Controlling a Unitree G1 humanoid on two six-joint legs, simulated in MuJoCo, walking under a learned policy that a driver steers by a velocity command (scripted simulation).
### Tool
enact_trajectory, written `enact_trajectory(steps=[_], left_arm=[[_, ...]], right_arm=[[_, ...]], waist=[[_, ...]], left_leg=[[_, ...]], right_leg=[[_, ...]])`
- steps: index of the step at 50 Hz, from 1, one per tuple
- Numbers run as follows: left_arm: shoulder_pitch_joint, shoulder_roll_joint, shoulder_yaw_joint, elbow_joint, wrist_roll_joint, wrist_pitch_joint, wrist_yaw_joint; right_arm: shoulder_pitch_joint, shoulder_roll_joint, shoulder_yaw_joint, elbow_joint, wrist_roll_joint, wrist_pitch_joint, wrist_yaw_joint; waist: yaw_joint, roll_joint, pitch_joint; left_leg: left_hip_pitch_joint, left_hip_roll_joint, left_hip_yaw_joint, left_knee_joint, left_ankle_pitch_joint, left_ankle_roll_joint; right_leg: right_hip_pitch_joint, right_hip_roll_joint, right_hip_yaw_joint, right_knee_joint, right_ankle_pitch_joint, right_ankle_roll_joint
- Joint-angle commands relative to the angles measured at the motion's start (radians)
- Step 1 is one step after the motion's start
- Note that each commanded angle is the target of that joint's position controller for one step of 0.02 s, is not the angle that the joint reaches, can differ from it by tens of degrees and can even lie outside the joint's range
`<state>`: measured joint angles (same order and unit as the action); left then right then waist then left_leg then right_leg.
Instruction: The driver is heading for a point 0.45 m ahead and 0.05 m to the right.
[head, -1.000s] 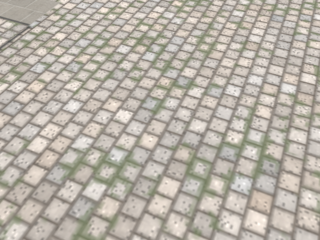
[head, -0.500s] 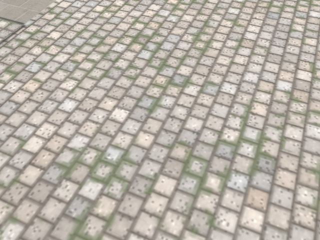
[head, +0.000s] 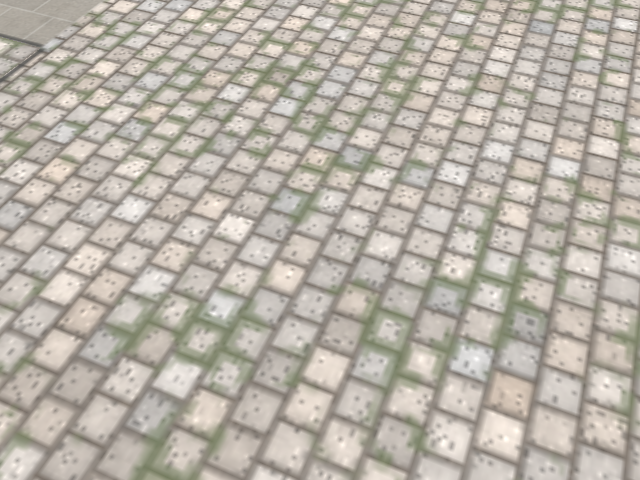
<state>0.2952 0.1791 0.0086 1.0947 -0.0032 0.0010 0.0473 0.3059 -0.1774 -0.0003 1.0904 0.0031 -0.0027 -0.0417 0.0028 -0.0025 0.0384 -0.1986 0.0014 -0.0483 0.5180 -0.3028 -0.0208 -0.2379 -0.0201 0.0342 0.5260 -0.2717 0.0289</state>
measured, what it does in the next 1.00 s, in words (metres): walks ahead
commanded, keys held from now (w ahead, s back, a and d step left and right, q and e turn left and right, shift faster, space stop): no key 0.48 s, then w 0.52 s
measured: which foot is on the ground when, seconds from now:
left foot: down 0.00-0.90, up 0.92-1.00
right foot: down 0.00-1.00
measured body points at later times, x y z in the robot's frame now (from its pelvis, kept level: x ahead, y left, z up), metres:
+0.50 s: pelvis +0.00 +0.00 +0.00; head +0.01 +0.00 +0.45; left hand -0.01 +0.23 -0.16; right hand -0.02 -0.23 -0.16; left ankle -0.01 +0.13 -0.73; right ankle +0.01 -0.14 -0.73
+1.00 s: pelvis +0.14 -0.04 -0.01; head +0.15 -0.05 +0.44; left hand +0.10 +0.19 -0.15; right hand +0.17 -0.30 -0.15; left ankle +0.07 +0.10 -0.61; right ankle +0.02 -0.13 -0.73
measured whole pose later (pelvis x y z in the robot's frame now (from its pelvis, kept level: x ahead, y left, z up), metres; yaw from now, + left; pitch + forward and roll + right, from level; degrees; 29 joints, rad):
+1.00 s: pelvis +0.14 -0.04 -0.01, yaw +1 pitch +2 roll +1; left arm 0.44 0.18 0.02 1.03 -0.01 -0.12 -0.02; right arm 0.35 -0.22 -0.04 0.98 0.04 -0.12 0.01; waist 0.02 0.01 -0.03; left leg -0.57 0.00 -0.04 1.38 -0.43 0.06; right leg -0.09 0.06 0.02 0.50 -0.45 -0.07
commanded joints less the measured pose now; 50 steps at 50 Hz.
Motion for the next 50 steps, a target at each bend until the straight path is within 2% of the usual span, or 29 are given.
enact_trajectory(steps=[1,24,25,27,28,30,32,35,37,38,39,40,41,42,43,44,45,46,47,48,49,50], left_arm=[[0.072,0.089,0.014,-0.014,0.0,-0.004,0.003],[0.102,0.071,0.014,-0.018,-0.002,-0.006,0.003],[0.121,0.058,0.011,-0.007,-0.001,-0.005,0.004],[0.123,0.082,0.021,-0.009,-0.012,-0.002,0.009],[0.116,0.089,0.024,-0.018,-0.015,-0.006,0.01],[0.121,0.077,0.023,-0.029,-0.021,-0.03,0.004],[0.132,0.071,0.025,-0.035,-0.025,-0.056,-0.006],[0.12,0.058,0.023,-0.055,-0.031,-0.087,-0.021],[0.079,0.041,0.018,-0.082,-0.033,-0.112,-0.033],[0.057,0.022,0.013,-0.102,-0.034,-0.127,-0.04],[0.045,0.02,0.012,-0.119,-0.034,-0.142,-0.048],[0.023,0.035,0.014,-0.133,-0.033,-0.155,-0.056],[0.009,0.05,0.019,-0.141,-0.036,-0.167,-0.066],[0.012,0.049,0.021,-0.145,-0.041,-0.172,-0.074],[0.113,0.052,0.029,-0.119,-0.047,-0.174,-0.078],[0.402,0.109,0.06,-0.027,-0.045,-0.174,-0.078],[0.618,0.259,0.096,0.053,-0.018,-0.148,-0.07],[0.533,0.141,0.051,0.014,-0.011,-0.126,-0.069],[0.483,0.114,0.041,0.005,0.002,-0.115,-0.065],[0.4,0.113,0.032,-0.016,0.011,-0.109,-0.06],[0.331,0.107,0.017,-0.029,0.004,-0.102,-0.063],[0.289,0.089,0.005,-0.038,0.004,-0.096,-0.063]], right_arm=[[0.076,-0.086,-0.014,-0.01,0.0,-0.004,-0.003],[0.112,-0.066,-0.014,-0.004,0.002,-0.006,-0.006],[0.133,-0.054,-0.012,0.008,0.001,-0.004,-0.007],[0.132,-0.078,-0.022,0.003,0.012,-0.001,-0.012],[0.126,-0.084,-0.025,-0.008,0.015,-0.005,-0.014],[0.133,-0.074,-0.024,-0.02,0.023,-0.028,-0.009],[0.146,-0.072,-0.027,-0.025,0.027,-0.052,0.0],[0.181,-0.08,-0.031,-0.03,0.034,-0.077,0.012],[0.245,-0.111,-0.04,-0.022,0.041,-0.093,0.019],[0.282,-0.149,-0.05,-0.015,0.045,-0.1,0.023],[0.294,-0.181,-0.059,-0.016,0.045,-0.106,0.025],[0.302,-0.176,-0.061,-0.019,0.041,-0.11,0.026],[0.311,-0.168,-0.062,-0.022,0.035,-0.11,0.028],[0.297,-0.17,-0.064,-0.028,0.033,-0.105,0.031],[0.181,-0.175,-0.062,-0.066,0.031,-0.097,0.032],[-0.034,-0.168,-0.056,-0.148,0.019,-0.099,0.032],[-0.108,-0.125,-0.049,-0.213,-0.015,-0.13,0.029],[0.021,-0.108,-0.044,-0.175,-0.007,-0.156,0.049],[-0.029,-0.084,-0.039,-0.197,0.036,-0.166,0.054],[-0.111,-0.082,-0.037,-0.237,0.066,-0.165,0.054],[-0.148,-0.067,-0.035,-0.257,0.062,-0.159,0.053],[-0.144,-0.061,-0.038,-0.268,0.042,-0.149,0.053]], waist=[[0.0,0.001,0.035],[-0.001,0.002,0.042],[-0.001,0.002,0.017],[-0.002,0.004,0.06],[-0.003,0.003,0.107],[-0.003,0.004,0.152],[-0.004,0.014,0.142],[-0.017,0.041,0.137],[-0.042,0.1,0.14],[-0.047,0.169,0.134],[-0.041,0.214,0.134],[-0.043,0.196,0.131],[-0.042,0.171,0.115],[-0.025,0.176,0.1],[0.065,0.174,0.078],[0.233,0.065,-0.007],[0.266,-0.352,-0.077],[0.142,-0.323,-0.107],[0.134,-0.216,-0.042],[0.105,-0.081,0.044],[0.076,0.002,0.097],[0.044,0.001,0.094]], left_leg=[[-0.059,-0.005,0.016,-0.1,0.124,0.017],[-0.065,-0.004,0.021,-0.097,0.121,0.013],[-0.055,-0.014,0.032,-0.101,0.026,0.016],[-0.11,-0.036,0.041,-0.079,-0.298,0.047],[-0.156,-0.024,0.023,-0.082,-0.407,0.067],[-0.193,0.011,-0.024,-0.083,-0.438,0.098],[-0.184,0.031,-0.055,-0.075,-0.409,0.117],[-0.132,0.054,-0.116,-0.096,-0.396,0.151],[-0.038,0.107,-0.228,-0.147,-0.382,0.198],[0.031,0.176,-0.346,-0.189,-0.329,0.239],[0.091,0.25,-0.448,-0.193,-0.191,0.273],[0.12,0.276,-0.472,-0.158,-0.032,0.282],[0.159,0.267,-0.438,-0.107,0.101,0.269],[0.169,0.258,-0.395,-0.061,0.203,0.249],[0.038,0.227,-0.313,0.025,0.363,0.207],[-0.239,0.105,-0.137,0.311,0.591,0.132],[-0.548,-0.04,0.029,0.764,0.212,0.053],[-0.745,-0.055,-0.049,0.844,-0.222,0.069],[-0.82,-0.027,-0.084,0.946,-0.217,0.095],[-0.91,0.014,-0.051,1.004,-0.171,0.103],[-0.948,0.05,-0.008,0.979,-0.12,0.103],[-0.899,0.076,0.029,0.924,-0.076,0.101]], right_leg=[[0.007,0.009,-0.02,-0.086,0.116,-0.017],[0.002,0.012,-0.019,-0.085,0.113,-0.022],[0.014,0.023,-0.031,-0.088,0.015,-0.023],[-0.043,0.047,-0.042,-0.068,-0.324,-0.051],[-0.092,0.036,-0.021,-0.073,-0.435,-0.07],[-0.126,0.005,0.022,-0.07,-0.461,-0.097],[-0.124,-0.007,0.042,-0.047,-0.418,-0.111],[-0.157,0.01,0.033,0.001,-0.356,-0.122],[-0.237,0.042,-0.011,0.1,-0.264,-0.119],[-0.297,0.065,-0.052,0.188,-0.187,-0.116],[-0.357,0.059,-0.068,0.246,-0.111,-0.117],[-0.39,0.05,-0.064,0.275,-0.06,-0.121],[-0.414,0.051,-0.069,0.299,-0.05,-0.117],[-0.404,0.061,-0.082,0.265,-0.113,-0.113],[-0.198,0.073,-0.08,0.088,-0.106,-0.128],[0.247,0.045,0.051,-0.134,0.091,-0.172],[0.572,-0.168,0.376,-0.16,0.482,-0.181],[0.661,-0.285,0.508,-0.112,0.785,-0.224],[0.577,-0.337,0.575,-0.146,0.684,-0.273],[0.54,-0.337,0.504,-0.176,0.64,-0.291],[0.481,-0.299,0.389,-0.199,0.666,-0.271],[0.415,-0.244,0.294,-0.229,0.659,-0.238]])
